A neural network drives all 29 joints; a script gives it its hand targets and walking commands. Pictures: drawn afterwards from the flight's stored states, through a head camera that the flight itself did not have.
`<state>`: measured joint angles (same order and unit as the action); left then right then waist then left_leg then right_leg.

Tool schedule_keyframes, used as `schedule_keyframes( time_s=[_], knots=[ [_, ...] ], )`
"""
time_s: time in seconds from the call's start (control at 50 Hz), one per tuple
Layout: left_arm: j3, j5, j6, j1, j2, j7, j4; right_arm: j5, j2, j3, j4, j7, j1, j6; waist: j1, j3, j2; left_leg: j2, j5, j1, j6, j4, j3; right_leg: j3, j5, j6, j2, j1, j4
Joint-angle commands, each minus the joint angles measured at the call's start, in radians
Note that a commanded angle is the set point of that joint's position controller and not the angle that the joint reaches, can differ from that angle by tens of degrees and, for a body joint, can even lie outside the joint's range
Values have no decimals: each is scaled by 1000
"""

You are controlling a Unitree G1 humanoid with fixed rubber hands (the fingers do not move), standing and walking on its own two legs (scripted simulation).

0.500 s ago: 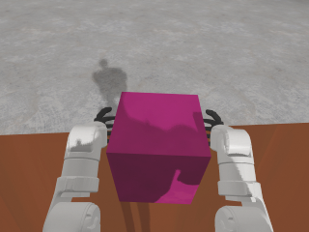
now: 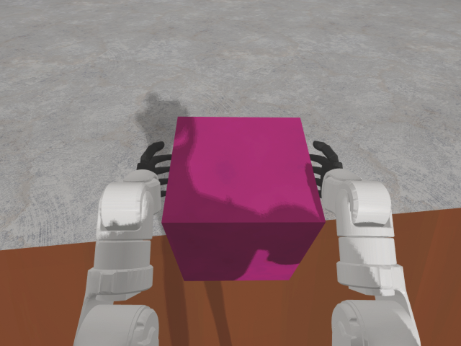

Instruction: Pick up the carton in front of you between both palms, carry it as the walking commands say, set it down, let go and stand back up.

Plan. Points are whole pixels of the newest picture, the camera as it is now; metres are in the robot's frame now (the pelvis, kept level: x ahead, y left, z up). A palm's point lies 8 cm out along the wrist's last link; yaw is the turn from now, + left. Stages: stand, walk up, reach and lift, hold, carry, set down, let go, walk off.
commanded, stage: carry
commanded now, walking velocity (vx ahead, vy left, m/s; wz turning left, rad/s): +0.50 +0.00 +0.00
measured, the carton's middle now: (238, 205) +0.36 -0.02 +0.07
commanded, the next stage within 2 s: none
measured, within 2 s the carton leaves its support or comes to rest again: neither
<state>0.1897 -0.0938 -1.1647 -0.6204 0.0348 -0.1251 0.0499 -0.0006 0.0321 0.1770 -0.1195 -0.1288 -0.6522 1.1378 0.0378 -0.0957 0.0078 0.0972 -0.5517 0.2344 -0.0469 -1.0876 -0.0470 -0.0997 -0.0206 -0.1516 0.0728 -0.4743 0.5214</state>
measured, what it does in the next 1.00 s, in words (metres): goes down: left foot 0.05 m lower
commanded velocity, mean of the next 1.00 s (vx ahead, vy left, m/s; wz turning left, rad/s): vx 0.50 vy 0.00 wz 0.00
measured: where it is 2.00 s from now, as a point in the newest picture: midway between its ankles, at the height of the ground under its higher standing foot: (229, 194)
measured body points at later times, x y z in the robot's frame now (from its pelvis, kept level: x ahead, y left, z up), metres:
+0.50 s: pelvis +0.31 +0.01 -0.04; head +0.30 +0.01 +0.41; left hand +0.66 +0.17 +0.09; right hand +0.67 -0.13 +0.09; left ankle +0.43 +0.06 -0.77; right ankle +0.10 -0.04 -0.70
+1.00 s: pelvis +0.60 +0.01 -0.06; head +0.61 +0.01 +0.39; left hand +0.97 +0.13 +0.05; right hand +0.95 -0.17 +0.06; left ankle +0.42 +0.06 -0.76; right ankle +0.74 -0.07 -0.78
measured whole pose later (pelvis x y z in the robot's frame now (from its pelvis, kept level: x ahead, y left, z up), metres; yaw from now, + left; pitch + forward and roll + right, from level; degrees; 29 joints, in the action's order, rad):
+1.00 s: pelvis +0.60 +0.01 -0.06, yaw +0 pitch +5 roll +0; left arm 0.19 -0.08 -1.15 -0.55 0.03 -0.12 -0.01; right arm 0.02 -0.01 0.17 -0.07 -0.13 -0.59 1.11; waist 0.08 -0.07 -0.02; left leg 0.11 -0.43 0.10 -0.10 -0.62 -0.05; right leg -0.09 0.18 -0.09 0.03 -0.56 0.46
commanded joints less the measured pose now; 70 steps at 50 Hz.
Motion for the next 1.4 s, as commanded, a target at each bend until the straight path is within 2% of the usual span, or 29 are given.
schedule_keyframes(
  time_s=[0.0,0.02,0.06,0.1,0.2,0.38,0.44,0.46,0.48,0.5,0.52,0.54,0.56,0.58,0.64,0.72,0.76,0.9,0.94,0.98,1.0,1.02,1.04,1.06,1.08,1.12,1.18,1.28,1.38],
  knots=[
    [-564,382,-17,-596,854,202,-6,-404,-1039,-614,69,237,-675,50,-114,-554,-226,-56,-70,580,1,-430,112,701,195,-245,-479,865,-1],
    [-587,422,-17,-663,926,213,-40,-393,-1042,-608,105,230,-724,51,-98,-467,-101,-90,8,578,-10,-364,108,659,-63,-193,-401,691,-82],
    [-628,492,-22,-808,1025,232,-91,-364,-1091,-587,105,216,-739,50,-60,-342,-13,-128,116,474,7,-174,97,503,-42,-114,-335,430,-147],
    [-648,529,-16,-837,1080,245,-96,-343,-1117,-577,98,206,-708,43,-59,-335,-41,-133,162,406,24,-70,67,416,40,-78,-299,356,-158],
    [-646,542,0,-796,1108,261,-90,-308,-1135,-588,102,186,-655,21,-97,-382,-111,-138,360,551,30,81,34,302,539,-27,-267,567,-62],
    [-638,493,9,-659,1060,269,-5,-273,-1085,-608,76,192,-596,28,-166,-298,-108,-43,762,424,-20,614,-73,176,515,-1,-152,654,63],
    [-640,488,22,-647,1071,275,52,-248,-1063,-571,11,208,-553,23,-90,-324,-121,-42,828,112,-57,732,-86,130,520,37,-147,532,277],
    [-641,487,28,-656,1075,278,68,-243,-1053,-556,-4,214,-534,18,-38,-360,-96,-86,869,-83,-57,746,-63,91,410,65,-129,414,440],
    [-633,484,34,-664,1078,280,85,-238,-1033,-535,-19,222,-527,14,-23,-394,27,-227,1121,-320,-50,605,78,73,-51,78,-81,164,634],
    [-631,486,27,-682,1100,279,117,-220,-1018,-512,-62,226,-531,11,0,-475,219,-476,1406,-592,-190,468,417,87,-605,136,24,-129,841],
    [-621,486,24,-691,1100,272,139,-223,-1011,-495,-99,230,-523,11,28,-532,234,-536,1264,-700,-290,468,559,136,-648,136,8,-297,1014],
    [-613,484,31,-705,1110,266,91,-256,-1053,-517,-78,238,-534,-4,50,-564,217,-526,722,-635,-353,570,663,155,-595,113,-26,-391,1051],
    [-627,481,42,-774,1120,257,32,-303,-1127,-556,-16,248,-607,-16,22,-467,78,-441,482,-455,-293,639,620,151,-508,99,-69,-375,965],
    [-629,477,51,-797,1132,245,-6,-352,-1181,-597,62,254,-707,-24,-6,-401,19,-397,458,-322,-242,673,547,157,-448,100,-92,-325,853],
    [-633,458,69,-727,1142,211,-64,-445,-1240,-662,162,260,-778,-39,-23,-361,34,-338,520,-122,-168,721,379,118,-366,115,-110,-176,684],
    [-658,414,85,-599,1126,186,-68,-435,-1219,-672,148,263,-641,-50,9,-404,94,-304,1014,-324,-133,635,261,85,-223,127,-117,-315,534],
    [-672,398,93,-569,1111,183,-79,-425,-1205,-679,148,268,-601,-57,24,-406,102,-282,1134,-394,-110,608,222,68,-135,123,-107,-350,460],
    [-713,394,76,-597,1008,179,-155,-412,-1104,-705,196,267,-575,-49,80,-322,95,-189,1115,-448,-74,547,129,-17,161,89,-26,-232,27],
    [-688,382,51,-580,953,180,-134,-412,-1068,-698,171,263,-565,-31,62,-306,91,-191,1061,-384,-68,484,108,-9,249,58,-21,-93,-86],
    [-648,367,27,-548,900,183,-92,-410,-1047,-683,129,260,-566,-10,-9,-331,82,-187,1073,-287,-36,315,71,-20,275,34,-23,142,-158],
    [-627,361,16,-549,882,187,-79,-409,-1035,-674,104,259,-574,-1,-58,-362,56,-166,948,-167,-17,154,37,1,334,32,-65,339,-183],
    [-601,356,4,-538,862,193,-58,-406,-1022,-657,92,257,-603,8,-74,-409,-55,-124,486,63,-10,-41,31,149,610,31,-226,568,-26],
    [-572,347,-6,-574,824,195,-24,-408,-1040,-644,64,254,-631,29,-79,-491,-239,-29,-94,378,42,-247,44,489,864,-119,-469,861,112],
    [-559,364,-12,-570,830,198,16,-408,-1034,-620,62,243,-647,41,-114,-577,-281,-24,-114,546,29,-420,93,701,365,-250,-516,933,38],
    [-572,398,-13,-594,891,207,-3,-399,-1029,-618,87,236,-691,48,-109,-501,-178,-72,-35,564,-6,-369,101,667,70,-202,-427,781,-50],
    [-617,465,-19,-758,991,226,-73,-379,-1077,-599,104,223,-740,49,-80,-373,-37,-111,91,519,-3,-226,87,537,-13,-126,-358,534,-129],
    [-643,523,-12,-818,1081,244,-84,-344,-1122,-577,85,209,-694,43,-64,-346,-56,-139,165,423,24,-66,63,418,48,-82,-313,392,-166],
    [-651,543,6,-800,1116,260,-93,-312,-1141,-588,101,190,-660,18,-98,-380,-107,-151,352,565,36,66,31,302,478,-38,-279,575,-85],
    [-659,536,5,-758,1080,257,-109,-306,-1104,-617,146,176,-653,20,-128,-342,-103,-121,498,615,22,253,-14,243,562,-21,-220,681,-46]
  ],
)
